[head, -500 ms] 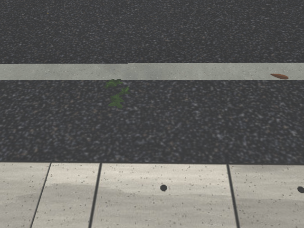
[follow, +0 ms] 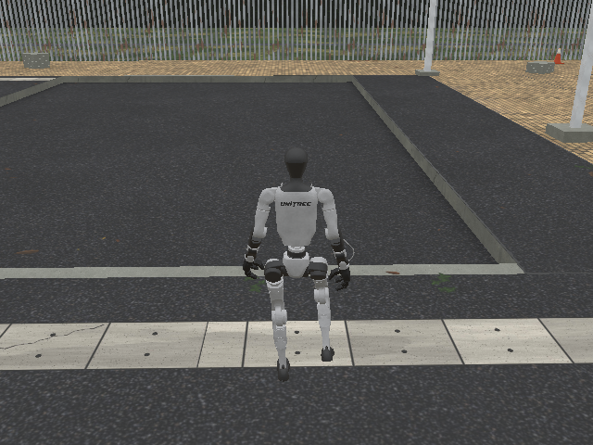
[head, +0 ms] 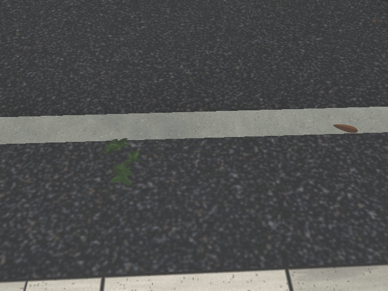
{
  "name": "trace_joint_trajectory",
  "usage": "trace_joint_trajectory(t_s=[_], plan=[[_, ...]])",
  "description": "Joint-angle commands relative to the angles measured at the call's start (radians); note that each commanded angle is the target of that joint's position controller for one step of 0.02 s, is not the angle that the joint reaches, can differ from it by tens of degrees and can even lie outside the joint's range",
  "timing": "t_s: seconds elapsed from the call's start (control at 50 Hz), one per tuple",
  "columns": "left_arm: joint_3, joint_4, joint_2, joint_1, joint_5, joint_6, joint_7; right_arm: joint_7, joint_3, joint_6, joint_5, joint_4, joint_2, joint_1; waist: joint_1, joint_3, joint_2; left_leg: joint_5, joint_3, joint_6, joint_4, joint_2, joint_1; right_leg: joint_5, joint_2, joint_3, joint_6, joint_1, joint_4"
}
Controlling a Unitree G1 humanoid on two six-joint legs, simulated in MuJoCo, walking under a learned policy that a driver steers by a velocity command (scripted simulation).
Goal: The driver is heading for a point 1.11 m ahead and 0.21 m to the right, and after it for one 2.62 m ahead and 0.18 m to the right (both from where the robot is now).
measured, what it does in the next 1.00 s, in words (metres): walks ahead: right foot, then left foot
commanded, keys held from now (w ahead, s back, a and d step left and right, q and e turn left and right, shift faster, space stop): w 0.30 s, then no key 0.70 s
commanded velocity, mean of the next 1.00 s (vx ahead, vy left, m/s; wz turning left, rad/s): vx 0.26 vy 0.00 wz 0.00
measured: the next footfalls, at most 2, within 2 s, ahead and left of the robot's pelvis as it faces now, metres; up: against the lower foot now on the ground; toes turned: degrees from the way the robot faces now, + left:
right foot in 0.30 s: +0.34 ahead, -0.17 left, +0.00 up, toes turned -2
left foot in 0.74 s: +0.43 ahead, +0.05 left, +0.00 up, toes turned +1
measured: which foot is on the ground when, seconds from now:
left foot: down 0.00-0.32, up 0.34-0.72, down 0.74-1.00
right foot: up 0.00-0.28, down 0.30-1.00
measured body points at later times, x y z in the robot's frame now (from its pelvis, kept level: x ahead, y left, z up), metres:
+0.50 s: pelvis +0.26 -0.08 +0.00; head +0.29 -0.10 +0.45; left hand +0.34 +0.17 -0.12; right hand +0.34 -0.35 -0.14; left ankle +0.24 +0.07 -0.66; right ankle +0.30 -0.16 -0.74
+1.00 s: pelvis +0.35 -0.06 -0.01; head +0.37 -0.05 +0.44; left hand +0.38 +0.19 -0.16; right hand +0.45 -0.30 -0.15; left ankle +0.39 +0.05 -0.74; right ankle +0.30 -0.16 -0.74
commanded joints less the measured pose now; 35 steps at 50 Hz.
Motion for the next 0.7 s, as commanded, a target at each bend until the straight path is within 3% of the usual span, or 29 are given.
trace_joint_trajectory(t_s=[0.02,0.12,0.18,0.22,0.26,0.28,0.3,0.32,0.34,0.36,0.38,0.4,0.44,0.46,0.5,0.6,0.66,0.7], plan=[[0.014,-0.042,0.047,0.035,0.013,0.004,0.008,-0.02,-0.02,-0.017,0.001,-0.053,-0.131,-0.037,0.046,0.055,0.079,0.064,-0.213,0.17,-0.209,0.281,-0.099,0.153,-0.043,0.001,0.029,-0.032,-0.134],[0.006,-0.092,0.029,-0.156,0.001,-0.009,-0.01,-0.037,-0.027,-0.001,0.019,-0.031,-0.164,0.062,-0.023,0.057,0.082,0.074,-0.162,0.123,-0.189,0.271,0.016,0.308,0.01,-0.044,0.04,0.0,-0.465],[0.002,-0.122,0.034,-0.236,-0.008,-0.013,-0.028,-0.038,-0.03,0.011,0.026,-0.01,-0.169,0.109,-0.05,0.078,0.09,0.057,-0.169,0.118,-0.148,0.306,0.11,0.262,0.027,-0.047,0.033,-0.005,-0.555],[0.004,-0.14,0.047,-0.255,-0.01,-0.021,-0.042,-0.04,-0.034,0.021,0.026,-0.002,-0.174,0.117,-0.044,0.082,0.096,0.067,-0.184,0.108,-0.105,0.338,0.172,0.189,0.036,-0.046,0.009,0.004,-0.6],[0.015,-0.135,0.075,-0.198,-0.009,-0.03,-0.049,-0.042,-0.04,0.032,0.027,-0.004,-0.188,0.095,0.0,0.052,0.115,0.178,-0.188,0.089,-0.031,0.35,0.198,0.116,0.063,-0.067,-0.02,0.107,-0.639],[0.031,-0.109,0.103,-0.102,-0.007,-0.032,-0.047,-0.042,-0.038,0.037,0.024,-0.011,-0.187,0.071,0.057,-0.001,0.115,0.345,-0.158,0.068,0.082,0.319,0.187,0.101,0.097,-0.095,-0.042,0.243,-0.662],[0.06,-0.054,0.16,0.084,-0.006,-0.035,-0.041,-0.042,-0.026,0.04,0.014,-0.021,-0.155,0.063,0.132,-0.119,0.089,0.42,-0.106,0.039,0.307,0.256,0.106,0.118,0.087,-0.076,-0.079,0.494,-0.653],[0.084,-0.027,0.268,0.245,0.02,-0.034,-0.035,-0.04,0.001,0.028,0.001,-0.047,-0.076,0.125,0.146,-0.284,-0.081,0.167,-0.026,-0.032,0.703,0.134,-0.219,0.179,-0.161,0.253,-0.198,0.879,-0.648],[0.08,-0.014,0.261,0.274,0.022,-0.026,-0.039,-0.036,0.022,0.005,0.011,-0.031,-0.011,0.192,0.12,-0.382,-0.277,-0.426,-0.096,-0.071,0.961,0.006,-0.473,0.237,-0.304,0.619,-0.303,1.042,-0.793],[0.053,-0.027,0.177,0.221,0.018,-0.027,-0.041,-0.033,-0.007,-0.013,0.03,-0.032,-0.131,0.14,0.124,-0.306,-0.166,-0.43,-0.205,-0.058,1.068,0.063,-0.532,0.353,-0.274,0.542,-0.265,0.955,-0.793],[0.038,-0.052,0.136,0.12,0.019,-0.026,-0.04,-0.035,-0.015,-0.016,0.042,-0.055,-0.16,0.065,0.093,-0.207,-0.103,-0.366,-0.177,-0.053,1.066,0.11,-0.531,0.533,-0.244,0.357,-0.233,0.813,-0.779],[0.027,-0.062,0.107,0.04,0.018,-0.026,-0.046,-0.042,-0.017,-0.008,0.03,-0.058,-0.148,0.026,0.059,-0.145,-0.007,-0.305,-0.148,-0.063,1.003,0.153,-0.489,0.645,-0.19,0.23,-0.21,0.68,-0.799],[0.016,-0.054,0.067,-0.011,0.025,-0.028,-0.051,-0.052,-0.024,0.024,0.016,-0.057,-0.116,0.03,0.007,-0.098,-0.021,-0.233,-0.135,-0.071,0.884,0.194,-0.379,0.69,-0.125,0.115,-0.175,0.53,-0.854],[0.013,-0.041,0.063,-0.007,0.032,-0.03,-0.05,-0.053,-0.021,0.037,0.015,-0.047,-0.085,0.053,-0.009,-0.094,-0.027,-0.204,-0.124,-0.078,0.849,0.187,-0.333,0.747,-0.107,0.076,-0.181,0.486,-0.869],[0.015,-0.02,0.082,-0.007,0.039,-0.03,-0.039,-0.057,-0.018,0.05,0.01,-0.052,-0.061,0.049,-0.031,-0.089,-0.034,-0.145,-0.116,-0.093,0.729,0.179,-0.305,0.833,-0.088,0.012,-0.189,0.452,-0.88],[0.021,0.017,0.124,0.01,0.029,-0.002,-0.011,-0.061,-0.014,0.068,0.005,-0.081,-0.063,-0.091,0.008,-0.105,-0.049,0.022,-0.091,-0.107,0.425,0.159,-0.218,0.758,-0.064,-0.052,-0.166,0.455,-0.878],[0.018,0.045,0.115,0.022,0.024,0.013,-0.009,-0.063,-0.02,0.078,0.005,-0.086,-0.082,-0.136,0.022,-0.079,-0.05,0.007,-0.099,-0.096,0.344,0.157,-0.192,0.591,-0.083,-0.017,-0.171,0.462,-0.871],[0.014,0.054,0.102,-0.001,0.01,0.022,-0.006,-0.063,-0.025,0.076,-0.001,-0.079,-0.085,-0.135,0.003,-0.064,-0.037,0.039,-0.086,-0.072,0.227,0.147,-0.132,0.445,-0.071,-0.002,-0.151,0.455,-0.83]])
Velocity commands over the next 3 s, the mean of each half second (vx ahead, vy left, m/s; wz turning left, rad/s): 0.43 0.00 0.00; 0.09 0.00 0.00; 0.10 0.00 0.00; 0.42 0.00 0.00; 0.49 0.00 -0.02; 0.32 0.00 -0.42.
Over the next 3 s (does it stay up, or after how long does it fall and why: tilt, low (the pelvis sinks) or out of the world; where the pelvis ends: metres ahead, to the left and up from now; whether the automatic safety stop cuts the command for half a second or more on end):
stays up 1.07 -0.01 0.00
